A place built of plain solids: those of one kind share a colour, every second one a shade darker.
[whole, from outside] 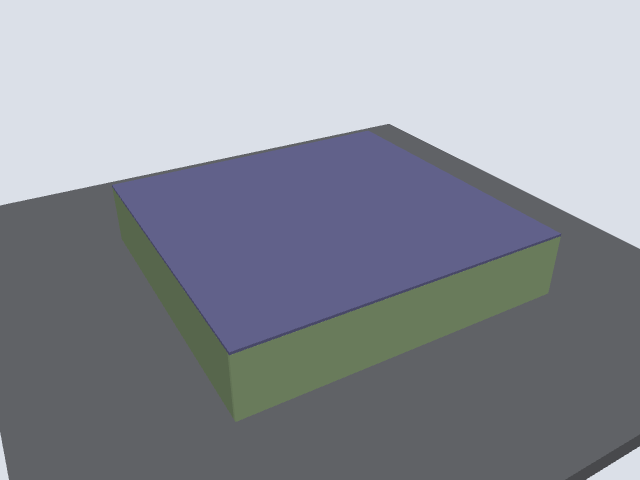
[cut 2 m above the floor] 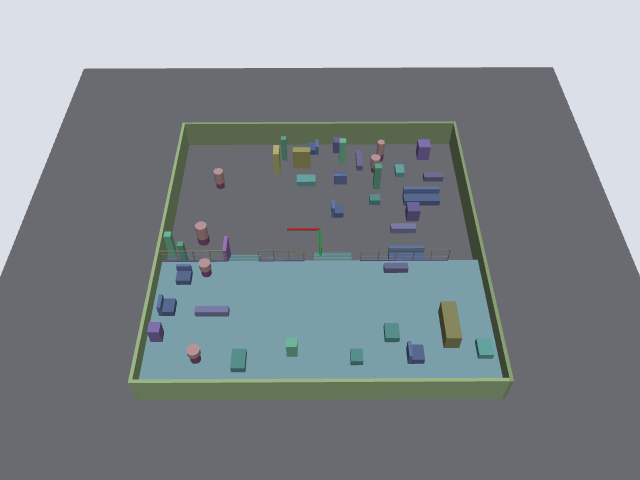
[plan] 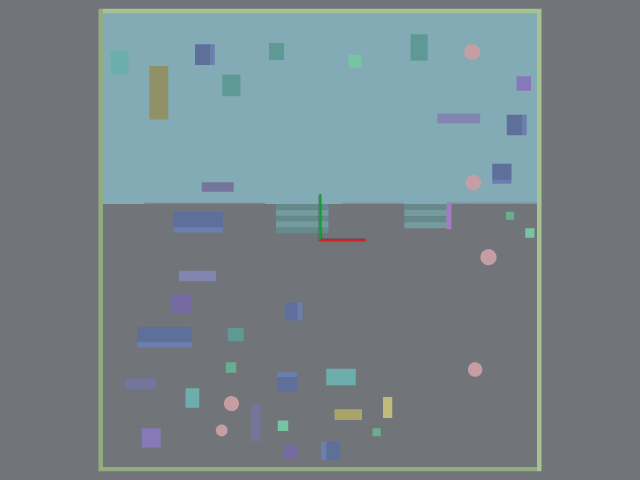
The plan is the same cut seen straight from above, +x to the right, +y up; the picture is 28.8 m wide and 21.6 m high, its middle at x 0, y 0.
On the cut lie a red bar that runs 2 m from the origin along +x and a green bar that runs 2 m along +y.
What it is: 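A room whose floor changes level by 0.96 m; the upper floor's rim is guarded but for openings; in an opening a masonry flight goes down, or there is a bare drop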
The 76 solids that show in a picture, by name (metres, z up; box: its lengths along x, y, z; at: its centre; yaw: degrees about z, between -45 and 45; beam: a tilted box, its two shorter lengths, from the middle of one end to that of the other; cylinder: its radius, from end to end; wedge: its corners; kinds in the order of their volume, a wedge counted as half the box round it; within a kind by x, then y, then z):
{
 "floor_1": {"box": [19.53, 8.59, 1.01], "at": [0.0, 5.91, 0.45]},
 "roof_1": {"box": [19.93, 20.82, 0.16], "at": [0.0, 0.0, 4.12]},
 "wall_1": {"box": [0.2, 20.82, 4.09], "at": [-9.86, 0.0, 2.0]},
 "wall_2": {"box": [19.53, 0.2, 4.09], "at": [0.0, -10.31, 2.0]},
 "wall_3": {"box": [19.53, 0.2, 4.09], "at": [0.0, 10.31, 2.0]},
 "wall_4": {"box": [0.2, 20.82, 4.09], "at": [9.86, 0.0, 2.0]},
 "seat_1": {"box": [2.47, 0.26, 0.93], "at": [-7.0, -4.71, 0.42]},
 "seat_2": {"box": [2.47, 0.68, 0.5], "at": [-7.0, -4.24, 0.2]},
 "seat_3": {"box": [2.24, 0.24, 0.87], "at": [-5.48, 0.45, 0.39]},
 "seat_4": {"box": [2.24, 0.68, 0.48], "at": [-5.48, 0.91, 0.19]},
 "seat_5": {"box": [0.7, 0.94, 0.46], "at": [-5.27, 8.34, 1.19]},
 "seat_6": {"box": [0.19, 0.94, 0.85], "at": [-4.83, 8.34, 1.38]},
 "seat_7": {"box": [0.89, 0.66, 0.47], "at": [-1.48, -6.5, 0.18]},
 "seat_8": {"box": [0.89, 0.21, 0.91], "at": [-1.48, -6.06, 0.4]},
 "seat_9": {"box": [0.58, 0.82, 0.49], "at": [-1.3, -3.21, 0.19]},
 "seat_10": {"box": [0.23, 0.82, 0.96], "at": [-0.9, -3.21, 0.43]},
 "seat_11": {"box": [0.24, 0.84, 0.83], "at": [0.17, -9.49, 0.36]},
 "seat_12": {"box": [0.63, 0.84, 0.5], "at": [0.6, -9.49, 0.2]},
 "seat_13": {"box": [0.87, 0.18, 0.86], "at": [8.19, 2.62, 1.38]},
 "seat_14": {"box": [0.87, 0.72, 0.42], "at": [8.19, 3.07, 1.17]},
 "seat_15": {"box": [0.68, 0.93, 0.42], "at": [8.75, 5.17, 1.17]},
 "seat_16": {"box": [0.22, 0.93, 0.86], "at": [9.2, 5.17, 1.38]},
 "column_1": {"box": [0.47, 0.47, 4.09], "at": [-4.01, -5.74, 2.0]},
 "column_2": {"box": [0.48, 0.48, 4.09], "at": [-1.67, -8.36, 2.0]},
 "column_3": {"box": [0.59, 0.59, 3.09], "at": [1.58, 8.04, 2.5]},
 "column_4": {"box": [0.37, 0.37, 4.09], "at": [2.55, -8.65, 2.0]},
 "column_5": {"box": [0.37, 0.37, 4.09], "at": [8.55, 1.09, 2.0]},
 "column_6": {"box": [0.43, 0.43, 4.09], "at": [9.45, 0.32, 2.0]},
 "tread_1": {"box": [2.36, 0.26, 0.21], "at": [-0.8, 0.44, 0.05]},
 "tread_2": {"box": [2.36, 0.26, 0.37], "at": [-0.8, 0.7, 0.13]},
 "tread_3": {"box": [2.36, 0.26, 0.53], "at": [-0.8, 0.96, 0.21]},
 "tread_4": {"box": [2.36, 0.26, 0.69], "at": [-0.8, 1.23, 0.29]},
 "tread_5": {"box": [2.36, 0.26, 0.85], "at": [-0.8, 1.49, 0.37]},
 "tread_6": {"box": [1.91, 0.27, 0.24], "at": [4.74, 0.67, 0.07]},
 "tread_7": {"box": [1.91, 0.27, 0.43], "at": [4.74, 0.94, 0.17]},
 "tread_8": {"box": [1.91, 0.27, 0.62], "at": [4.74, 1.21, 0.26]},
 "tread_9": {"box": [1.91, 0.27, 0.81], "at": [4.74, 1.48, 0.36]},
 "plinth_1": {"box": [0.86, 0.86, 1.29], "at": [-7.6, -8.9, 0.59]},
 "plinth_2": {"box": [0.84, 0.84, 1.04], "at": [-6.24, -2.87, 0.47]},
 "plinth_3": {"box": [0.61, 0.61, 1.11], "at": [-1.32, -9.53, 0.51]},
 "plinth_4": {"box": [0.66, 0.66, 1.06], "at": [9.17, 7.04, 1.49]},
 "table_1": {"box": [0.81, 1.05, 0.42], "at": [-9.02, 7.99, 1.17]},
 "table_2": {"box": [0.62, 0.88, 0.49], "at": [-5.74, -7.11, 0.2]},
 "table_3": {"box": [0.82, 0.98, 0.45], "at": [-3.99, 6.95, 1.18]},
 "table_4": {"box": [0.72, 0.6, 0.5], "at": [-3.79, -4.25, 0.2]},
 "table_5": {"box": [0.68, 0.77, 0.44], "at": [-1.96, 8.48, 1.18]},
 "table_6": {"box": [1.32, 0.74, 0.49], "at": [0.94, -6.16, 0.2]},
 "table_7": {"box": [0.78, 1.2, 0.44], "at": [4.46, 8.66, 1.18]},
 "desk_1": {"box": [0.87, 2.41, 1.09], "at": [-7.26, 6.62, 1.5]},
 "bush_1": {"cylinder": 0.27, "from": [-4.42, -8.57, 0.6], "to": [-4.42, -8.57, 1.67]},
 "bush_2": {"cylinder": 0.34, "from": [-3.98, -7.36, 0.51], "to": [-3.98, -7.36, 1.29]},
 "bush_3": {"cylinder": 0.36, "from": [6.85, 8.46, 1.63], "to": [6.85, 8.46, 2.24]},
 "bush_4": {"cylinder": 0.35, "from": [6.9, 2.57, 1.51], "to": [6.9, 2.57, 2.57]},
 "bush_5": {"cylinder": 0.33, "from": [6.98, -5.83, 0.51], "to": [6.98, -5.83, 1.47]},
 "bush_6": {"cylinder": 0.36, "from": [7.58, -0.77, 0.54], "to": [7.58, -0.77, 1.55]},
 "case_1": {"box": [1.25, 0.49, 1.65], "at": [1.27, -7.86, 0.78]},
 "case_2": {"box": [0.42, 0.95, 1.95], "at": [3.04, -7.54, 0.93]},
 "bench_1": {"box": [1.36, 0.49, 0.47], "at": [-8.08, -6.47, 0.18]},
 "bench_2": {"box": [1.66, 0.47, 0.52], "at": [-5.51, -1.62, 0.21]},
 "bench_3": {"box": [1.45, 0.44, 0.44], "at": [-4.6, 2.38, 1.18]},
 "bench_4": {"box": [0.42, 1.68, 0.51], "at": [-2.89, -8.23, 0.2]},
 "bench_5": {"box": [1.93, 0.44, 0.44], "at": [6.25, 5.47, 1.18]},
 "pot_1": {"cylinder": 0.29, "from": [6.85, 8.46, 0.96], "to": [6.85, 8.46, 1.63]},
 "pot_2": {"cylinder": 0.3, "from": [6.9, 2.57, 0.96], "to": [6.9, 2.57, 1.51]},
 "pot_3": {"cylinder": 0.37, "from": [7.58, -0.77, 0.0], "to": [7.58, -0.77, 0.54]},
 "cheek_1": {"box": [0.23, 1.14, 2.09], "at": [5.81, 1.05, 1.0]},
 "gkerb_1": {"box": [5.44, 0.05, 0.1], "at": [-5.19, 1.65, 1.01]},
 "gkerb_2": {"box": [2.82, 0.05, 0.1], "at": [2.38, 1.65, 1.01]},
 "gkerb_3": {"box": [4.07, 0.05, 0.1], "at": [7.73, 1.65, 1.01]},
 "grail_1": {"box": [5.44, 0.044, 0.04], "at": [-5.19, 1.65, 1.97]},
 "grail_2": {"box": [2.82, 0.044, 0.04], "at": [2.38, 1.65, 1.97]},
 "grail_3": {"box": [4.07, 0.044, 0.04], "at": [7.73, 1.65, 1.97]},
 "gbar_1": {"box": [5.44, 0.024, 0.024], "at": [-5.19, 1.65, 1.64]},
 "gbar_2": {"box": [2.82, 0.024, 0.024], "at": [2.38, 1.65, 1.33]},
 "gbar_3": {"box": [4.07, 0.024, 0.024], "at": [7.73, 1.65, 1.33]},
 "gbar_4": {"box": [4.07, 0.024, 0.024], "at": [7.73, 1.65, 1.64]}
}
